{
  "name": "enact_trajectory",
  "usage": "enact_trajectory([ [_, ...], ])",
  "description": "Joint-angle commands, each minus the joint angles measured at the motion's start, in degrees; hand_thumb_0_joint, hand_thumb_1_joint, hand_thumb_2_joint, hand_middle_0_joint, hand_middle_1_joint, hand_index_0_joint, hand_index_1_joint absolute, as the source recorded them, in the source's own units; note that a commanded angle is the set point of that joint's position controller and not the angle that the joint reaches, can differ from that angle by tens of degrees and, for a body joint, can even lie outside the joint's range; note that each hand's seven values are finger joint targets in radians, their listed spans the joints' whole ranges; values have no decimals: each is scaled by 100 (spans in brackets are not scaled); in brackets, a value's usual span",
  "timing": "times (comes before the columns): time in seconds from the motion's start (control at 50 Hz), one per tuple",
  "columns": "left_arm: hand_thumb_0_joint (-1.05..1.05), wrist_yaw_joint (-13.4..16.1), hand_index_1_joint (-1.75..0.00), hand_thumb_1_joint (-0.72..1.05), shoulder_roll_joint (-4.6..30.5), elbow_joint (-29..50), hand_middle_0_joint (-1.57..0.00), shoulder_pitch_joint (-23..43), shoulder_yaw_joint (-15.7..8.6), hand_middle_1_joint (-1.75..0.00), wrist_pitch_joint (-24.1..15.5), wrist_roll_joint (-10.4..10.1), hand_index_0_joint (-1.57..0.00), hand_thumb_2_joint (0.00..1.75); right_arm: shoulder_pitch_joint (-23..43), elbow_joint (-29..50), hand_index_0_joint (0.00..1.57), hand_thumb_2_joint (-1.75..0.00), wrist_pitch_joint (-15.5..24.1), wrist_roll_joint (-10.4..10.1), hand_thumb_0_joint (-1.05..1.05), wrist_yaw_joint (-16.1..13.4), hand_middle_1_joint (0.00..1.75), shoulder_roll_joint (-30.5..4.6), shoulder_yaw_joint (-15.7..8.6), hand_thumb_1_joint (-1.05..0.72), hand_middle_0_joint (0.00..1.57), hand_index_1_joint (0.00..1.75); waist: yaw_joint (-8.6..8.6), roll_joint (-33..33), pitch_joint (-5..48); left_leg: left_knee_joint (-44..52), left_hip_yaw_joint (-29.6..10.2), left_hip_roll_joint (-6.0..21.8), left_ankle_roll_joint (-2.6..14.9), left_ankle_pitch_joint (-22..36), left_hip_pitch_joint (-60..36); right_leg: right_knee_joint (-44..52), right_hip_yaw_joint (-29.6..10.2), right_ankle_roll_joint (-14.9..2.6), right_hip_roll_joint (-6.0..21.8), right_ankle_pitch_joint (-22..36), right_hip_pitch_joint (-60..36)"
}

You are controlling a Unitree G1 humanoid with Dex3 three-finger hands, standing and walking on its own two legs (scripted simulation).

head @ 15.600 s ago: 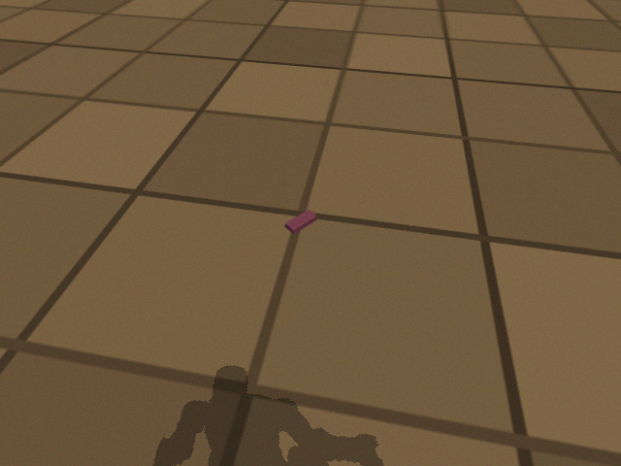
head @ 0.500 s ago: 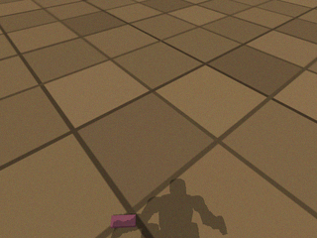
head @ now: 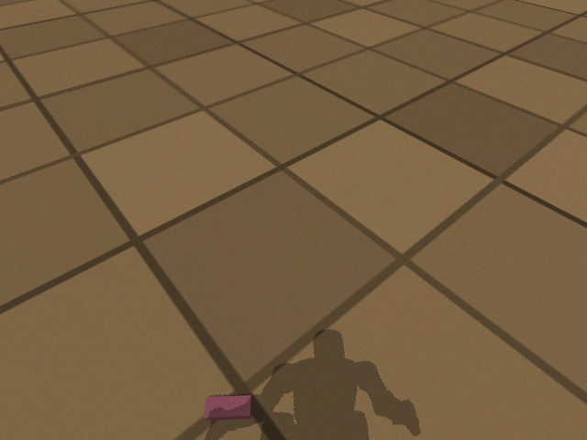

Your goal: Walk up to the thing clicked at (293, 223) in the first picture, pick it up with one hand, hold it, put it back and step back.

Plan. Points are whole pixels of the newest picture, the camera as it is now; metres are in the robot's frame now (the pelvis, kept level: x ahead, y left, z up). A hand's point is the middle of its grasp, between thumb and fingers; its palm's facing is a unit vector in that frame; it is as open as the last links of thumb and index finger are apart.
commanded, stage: stand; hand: left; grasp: from above
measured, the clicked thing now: (228, 407) +0.41 +0.21 -0.77
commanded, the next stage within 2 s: rise first in 0.04 s
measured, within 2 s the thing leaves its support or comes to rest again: neither
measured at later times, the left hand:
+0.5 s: hand out of the picture +0.15 +0.25 -0.18, palm faces -0.06 -0.93 -0.37, open 11.0 cm
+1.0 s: hand out of the picture +0.11 +0.26 -0.24, palm faces -0.17 -0.87 -0.47, open 14.2 cm
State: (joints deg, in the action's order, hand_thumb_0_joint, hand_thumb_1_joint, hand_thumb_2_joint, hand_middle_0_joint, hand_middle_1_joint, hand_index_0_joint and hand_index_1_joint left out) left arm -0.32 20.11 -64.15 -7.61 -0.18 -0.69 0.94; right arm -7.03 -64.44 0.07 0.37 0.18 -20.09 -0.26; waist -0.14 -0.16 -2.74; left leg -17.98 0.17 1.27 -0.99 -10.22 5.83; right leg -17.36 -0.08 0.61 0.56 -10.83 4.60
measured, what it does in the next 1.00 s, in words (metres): lowers itself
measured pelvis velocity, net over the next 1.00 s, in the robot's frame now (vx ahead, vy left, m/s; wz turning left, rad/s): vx -0.02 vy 0.00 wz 0.00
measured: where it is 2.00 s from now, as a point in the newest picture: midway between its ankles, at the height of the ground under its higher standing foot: outside the picture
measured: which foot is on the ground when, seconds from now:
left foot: down 0.00-1.00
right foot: down 0.00-1.00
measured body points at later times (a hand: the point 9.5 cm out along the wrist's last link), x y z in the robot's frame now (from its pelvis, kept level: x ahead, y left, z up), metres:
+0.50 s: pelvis -0.01 +0.00 -0.03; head +0.05 +0.01 +0.41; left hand +0.15 +0.30 -0.15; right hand +0.09 -0.26 -0.15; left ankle +0.00 +0.13 -0.75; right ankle -0.01 -0.13 -0.75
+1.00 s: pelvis -0.02 +0.00 -0.11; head +0.08 +0.02 +0.33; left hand +0.12 +0.31 -0.21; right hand +0.16 -0.24 -0.19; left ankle +0.00 +0.13 -0.75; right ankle -0.01 -0.13 -0.75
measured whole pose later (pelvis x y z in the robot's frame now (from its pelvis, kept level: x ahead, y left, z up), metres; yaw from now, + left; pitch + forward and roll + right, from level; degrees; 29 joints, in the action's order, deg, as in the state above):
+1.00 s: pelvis -0.02 +0.00 -0.11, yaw +0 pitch +19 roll -2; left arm -0.5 18.6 -25.1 -15.1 -7.6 12.3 15.2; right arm -10.8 -30.7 7.8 -0.3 -1.1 -13.4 -1.6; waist 1.5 -0.3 7.7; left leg -69.3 -2.6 1.8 -0.9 -31.2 57.3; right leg -67.0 1.5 0.6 -0.1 -31.6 54.6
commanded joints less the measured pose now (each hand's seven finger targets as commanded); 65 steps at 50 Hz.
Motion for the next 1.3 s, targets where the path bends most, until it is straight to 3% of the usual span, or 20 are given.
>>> enact_trajectory([
  [0.0, 0, 94, -30, 90, 1238, 320, -20, 159, -217, -30, -109, -24, -20, 90, 204, 346, 20, -90, 162, 28, 0, -54, 30, -1206, -208, -90, 20, 30, 14, -74, 342, 247, -494, 628, 223, 778, -43, 209, -504, -168, 702, 907, 42],
  [0.12, 0, 96, -35, 84, 1222, 318, -20, 173, -205, -34, -109, -24, -20, 92, 191, 348, 20, -91, 150, 19, 0, -61, 30, -1228, -216, -92, 20, 30, 18, -8, 326, 193, -478, 614, 229, 804, -73, 238, -517, -169, 711, 934, 99],
  [0.14, 0, 184, -43, 76, 331, 2329, -27, 2184, -226, -42, -659, -344, -22, 93, 197, 1937, 20, -92, 449, -390, 0, -178, 30, -284, 94, -97, 20, 30, 684, -120, -18, -201, 229, -140, 157, -54, 691, -247, 33, -72, -61, 349, 1436],
  [0.16, 0, 218, -51, 68, 547, 1926, -24, 2860, -296, -50, -645, -337, -20, 93, -116, 1581, 20, -90, 456, -383, 0, -243, 30, -436, 55, -90, 20, 30, 550, 66, 289, -378, 195, -162, 165, -134, 665, -346, 89, -63, -57, 217, 1196],
  [0.18, 0, 241, -59, 61, 1083, 1036, -24, 1789, -610, -57, -456, -228, -21, 91, -361, 1614, 20, -90, 381, -423, 0, -316, 30, -653, -74, -90, 20, 30, 367, 61, 138, -411, 193, -133, 149, -182, 805, -412, 165, -110, -106, 11, 1201],
  [0.22, 0, 103, -71, 45, 1377, 517, -21, 1872, -831, -70, -270, 12, -20, 90, -516, 1800, 20, -90, 338, -349, 0, -337, 30, -602, -184, -90, 20, 30, 269, 231, 601, -983, 170, -183, 195, 5, 1200, -853, 137, -125, -63, 162, 1465],
  [0.24, 0, 36, -77, 37, 1467, 549, -19, 1936, -966, -78, -318, 150, -19, 89, -561, 1957, 20, -90, 382, -251, 0, -345, 30, -622, -302, -90, 20, 30, 206, 249, 1128, -1228, 164, -190, 186, 179, 1212, -1129, 112, -113, -59, 380, 1409],
  [0.3, 0, -106, -89, 13, 1352, 554, -17, 551, -1225, -90, -110, 511, -18, 90, -809, 2326, 20, -90, 434, -127, 0, -244, 30, -500, -461, -92, 20, 30, -167, -306, 1786, -1704, 157, -296, 116, 555, 1607, -1651, 70, -174, -28, 640, 1393],
  [0.36, 0, -82, -92, -11, 1007, 1048, -17, 466, -1035, -91, 316, 671, -17, 92, -631, 2787, 20, -90, 427, -210, 0, -224, 30, -462, -474, -90, 20, 30, -73, -292, 1559, -1620, 125, -257, 86, 568, 1641, -1596, 123, -187, -102, 545, 1545],
  [0.42, 0, -19, -97, -35, 1123, 1547, -15, 625, -1113, -95, 689, 802, -13, 95, -477, 3131, 20, -89, 453, -219, 0, -185, 30, -426, -471, -88, 20, 30, -40, -93, 1484, -1876, 45, -179, 92, 494, 1935, -1807, 213, -171, -151, 335, 1838],
  [0.46, 0, 3, -101, -48, 919, 1600, -13, 553, -1026, -101, 820, 880, -12, 93, -549, 3233, 20, -89, 506, -192, 0, -153, 30, -363, -458, -87, 20, 30, 34, 47, 1442, -2154, 51, -157, 109, 343, 2204, -2086, 220, -152, -167, 200, 2141],
  [0.56, 0, 41, -104, -55, 1113, 2466, -10, 426, -1288, -102, 767, 1054, -9, 99, -695, 3487, 20, -90, 713, -145, 0, -133, 30, -307, -518, -88, 20, 30, 73, -238, 1834, -2938, 43, -143, 118, 41, 2769, -2847, 151, -156, -130, -77, 2899],
  [0.62, 0, 48, -106, -57, 1054, 3114, -8, 165, -1248, -105, 765, 1147, -7, 101, -703, 3660, 20, -90, 807, -126, 0, -174, 30, -278, -547, -88, 20, 30, 139, -253, 2138, -3258, 19, -121, 140, 94, 2896, -3131, 111, -143, -124, 37, 3118],
  [0.64, 0, 15, -106, -58, 829, 3383, -8, 207, -1039, -103, 778, 1135, -6, 102, -667, 3697, 20, -90, 832, -122, 0, -175, 30, -251, -543, -87, 20, 30, 221, -263, 2111, -3311, -8, -94, 133, 73, 2939, -3229, 134, -146, -137, -15, 3286],
  [0.68, 0, 42, -106, -59, 948, 3569, -8, -60, -1195, -103, 845, 1155, -5, 103, -644, 3754, 20, -90, 876, -111, 0, -199, 30, -259, -547, -88, 20, 30, 204, -308, 2112, -3446, -48, -74, 133, -9, 3095, -3346, 150, -146, -142, -134, 3440],
  [0.9, 0, 108, -106, -58, 844, 4534, -7, -926, -1114, -105, 1181, 1439, -7, 99, -492, 4059, 20, -90, 1045, -71, 0, -166, 30, -207, -502, -89, 20, 30, 180, -409, 2494, -4224, -156, -37, 128, 1, 3804, -4184, 221, -184, -155, -290, 4244],
  [1.02, 0, 127, -105, -59, 905, 4840, -8, -770, -1076, -105, 1160, 1615, -8, 98, -378, 4178, 20, -90, 1153, -74, 0, -144, 30, -184, -483, -90, 20, 30, 260, -431, 2420, -4648, -139, -83, 165, -752, 4459, -4536, 184, -183, -155, -814, 4824],
  [1.06, 0, 130, -105, -60, 989, 4664, -9, -413, -1009, -105, 1016, 1811, -8, 97, -350, 4112, 20, -90, 1203, -89, 0, -139, 30, -219, -478, -92, 20, 30, 338, -387, 2507, -4961, -166, -83, 174, -707, 4730, -4846, 183, -189, -163, -779, 5167],
  [1.16, 0, 215, -105, -54, 1096, 3881, -7, 394, -978, -104, 427, 2433, -7, 97, -181, 3909, 20, -89, 1374, -52, 0, -29, 30, -322, -513, -87, 20, 30, 332, -365, 2552, -5719, -204, -124, 167, -1542, 5803, -5731, 125, -205, -139, -1472, 6294],
  [1.28, 0, 506, -103, -54, 1644, 3464, -10, 1212, -1110, -103, -344, 3240, -10, 98, -98, 3594, 20, -90, 1450, -60, 0, 75, 30, -527, -596, -90, 20, 30, 133, -681, 3484, -6577, -329, -103, 96, -1356, 6356, -6934, 158, -255, -157, -1422, 7456],
])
